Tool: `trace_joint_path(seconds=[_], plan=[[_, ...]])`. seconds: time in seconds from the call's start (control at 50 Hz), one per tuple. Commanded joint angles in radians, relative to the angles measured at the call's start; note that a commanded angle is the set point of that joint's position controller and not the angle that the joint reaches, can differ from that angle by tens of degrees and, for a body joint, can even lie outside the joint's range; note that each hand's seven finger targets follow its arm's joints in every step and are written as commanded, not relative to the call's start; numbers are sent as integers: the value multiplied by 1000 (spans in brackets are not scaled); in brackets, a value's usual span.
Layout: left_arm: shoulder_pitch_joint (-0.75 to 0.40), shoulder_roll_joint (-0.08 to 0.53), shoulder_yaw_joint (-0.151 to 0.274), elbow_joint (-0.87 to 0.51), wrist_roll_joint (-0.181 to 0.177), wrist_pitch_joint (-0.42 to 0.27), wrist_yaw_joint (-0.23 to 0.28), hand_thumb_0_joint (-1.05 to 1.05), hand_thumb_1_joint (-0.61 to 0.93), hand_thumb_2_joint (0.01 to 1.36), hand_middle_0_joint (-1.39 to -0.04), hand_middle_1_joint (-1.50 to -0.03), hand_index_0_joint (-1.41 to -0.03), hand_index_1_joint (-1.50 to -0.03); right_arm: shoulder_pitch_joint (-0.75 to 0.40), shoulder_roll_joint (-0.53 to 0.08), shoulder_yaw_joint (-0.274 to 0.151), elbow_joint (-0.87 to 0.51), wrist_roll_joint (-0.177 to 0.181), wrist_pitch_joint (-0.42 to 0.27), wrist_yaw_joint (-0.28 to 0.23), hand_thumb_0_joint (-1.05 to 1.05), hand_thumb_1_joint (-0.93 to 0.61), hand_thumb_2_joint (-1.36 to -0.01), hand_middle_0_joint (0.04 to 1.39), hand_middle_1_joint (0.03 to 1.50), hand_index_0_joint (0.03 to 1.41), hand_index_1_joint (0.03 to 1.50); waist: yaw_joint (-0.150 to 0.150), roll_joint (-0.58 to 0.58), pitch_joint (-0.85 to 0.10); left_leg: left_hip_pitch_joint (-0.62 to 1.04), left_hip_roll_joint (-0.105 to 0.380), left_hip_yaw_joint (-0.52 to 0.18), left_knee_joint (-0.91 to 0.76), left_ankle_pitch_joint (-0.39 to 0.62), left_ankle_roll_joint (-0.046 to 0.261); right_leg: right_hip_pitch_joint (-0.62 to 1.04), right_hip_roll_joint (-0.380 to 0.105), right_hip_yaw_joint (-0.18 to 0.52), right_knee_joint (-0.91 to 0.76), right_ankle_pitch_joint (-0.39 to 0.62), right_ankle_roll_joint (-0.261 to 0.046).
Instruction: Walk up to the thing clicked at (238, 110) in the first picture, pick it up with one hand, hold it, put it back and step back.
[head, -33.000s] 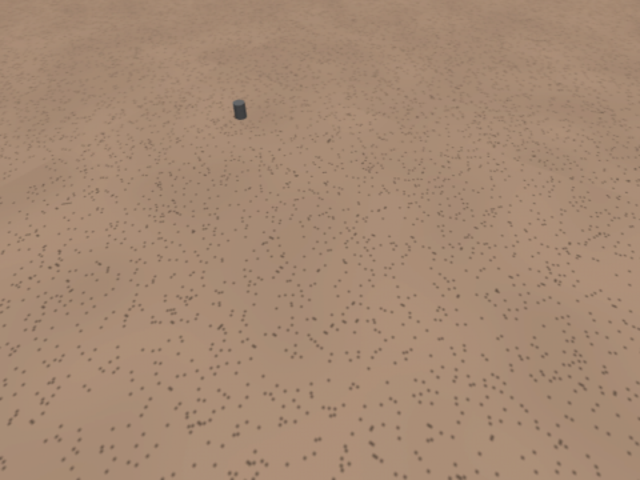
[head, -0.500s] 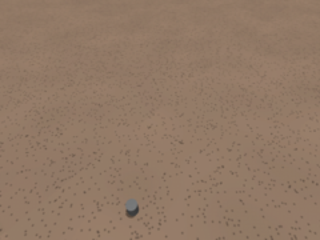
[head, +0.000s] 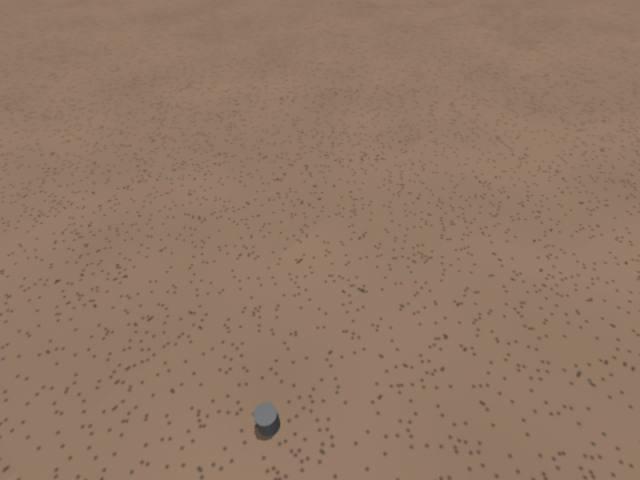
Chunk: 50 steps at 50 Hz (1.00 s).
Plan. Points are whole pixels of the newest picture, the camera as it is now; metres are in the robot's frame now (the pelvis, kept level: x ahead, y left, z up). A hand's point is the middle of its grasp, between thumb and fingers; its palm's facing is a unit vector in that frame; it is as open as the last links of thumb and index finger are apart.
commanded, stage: stand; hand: left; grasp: from above
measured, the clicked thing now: (267, 419) +0.46 +0.21 -0.73
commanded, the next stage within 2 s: step back in 1.48 s
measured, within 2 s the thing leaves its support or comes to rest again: neither
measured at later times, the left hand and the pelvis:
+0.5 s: hand out of the picture +0.07 +0.23 -0.16, palm faces +0.00 -0.95 -0.31, open 7.4 cm; pelvis +0.02 -0.01 +0.00, yaw +0 degrees
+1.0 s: hand out of the picture +0.10 +0.24 -0.16, palm faces +0.00 -0.94 -0.33, open 7.4 cm; pelvis +0.02 -0.01 +0.00, yaw -1 degrees
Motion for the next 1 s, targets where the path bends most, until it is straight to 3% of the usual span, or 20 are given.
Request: trace_joint_path(seconds=[0.0, 0.06, 0.16, 0.26, 0.34, 0.4, 0.6, 0.76, 0.98], plan=[[-36, 188, 30, -45, 2, -20, 10, 0, 900, 900, -200, -300, -200, -301, -35, -184, -29, -52, 2, -24, -10, 0, -900, -900, 200, 300, 200, 300, 0, 5, -1, -20, 105, -113, -100, -86, 19, -55, -77, 82, -87, -15, -39], [-31, 185, 28, -40, 1, -19, 8, 0, 900, 900, -200, -300, -200, -301, -48, -190, -27, -54, 4, -22, -10, 0, -900, -900, 200, 300, 200, 300, 2, 11, -9, -23, 111, -117, -100, -100, 24, -49, -79, 83, -85, -9, -42], [-37, 192, 27, -39, -2, -23, 7, 0, 900, 900, -200, -300, -200, -301, -46, -188, -22, -48, 7, -27, -8, 0, -900, -900, 200, 300, 200, 300, -3, -6, -25, 11, 108, -105, -84, -20, 20, -50, -85, 88, -90, 23, -42], [-40, 188, 27, -37, -3, -23, 7, 0, 900, 900, -200, -300, -200, -301, -47, -191, -18, -43, 8, -24, -8, 0, -900, -900, 200, 300, 200, 300, -4, -4, -29, 15, 108, -98, -76, -11, 22, -50, -84, 87, -97, 40, -41], [-44, 189, 27, -38, -5, -28, 8, 0, 900, 900, -200, -300, -200, -301, -38, -191, -16, -39, 10, -28, -9, 0, -900, -900, 200, 300, 200, 300, -6, -14, -58, 48, 117, -90, -55, 119, 24, -19, -92, 92, -92, 135, -38], [-52, 188, 28, -37, -6, -26, 8, 0, 900, 900, -200, -300, -200, -301, -40, -187, -13, -37, 10, -26, -12, 0, -900, -900, 200, 300, 200, 300, -9, -3, -47, 32, 113, -85, -61, 91, 22, -13, -91, 90, -98, 132, -34], [-69, 193, 32, -46, -7, -26, 6, 0, 900, 900, -200, -300, -200, -301, -61, -207, -19, -42, 10, -31, -13, 0, -900, -900, 200, 300, 200, 300, -4, -7, -71, 66, 129, -87, -59, 183, 21, 1, -92, 82, -85, 181, -37], [-83, 200, 33, -56, -9, -29, 2, 0, 900, 900, -200, -300, -200, -301, -76, -218, -17, -47, 12, -35, -11, 0, -900, -900, 200, 300, 200, 300, -2, 6, -79, 68, 131, -83, -59, 196, 20, 13, -94, 80, -88, 200, -35], [-93, 217, 30, -62, -9, -27, -5, 0, 900, 900, -200, -300, -200, -300, -74, -230, -19, -45, 10, -32, -5, 0, -900, -900, 200, 300, 200, 300, -12, -3, -42, 35, 129, -88, -92, 53, 20, -17, -93, 89, -111, 76, -43]])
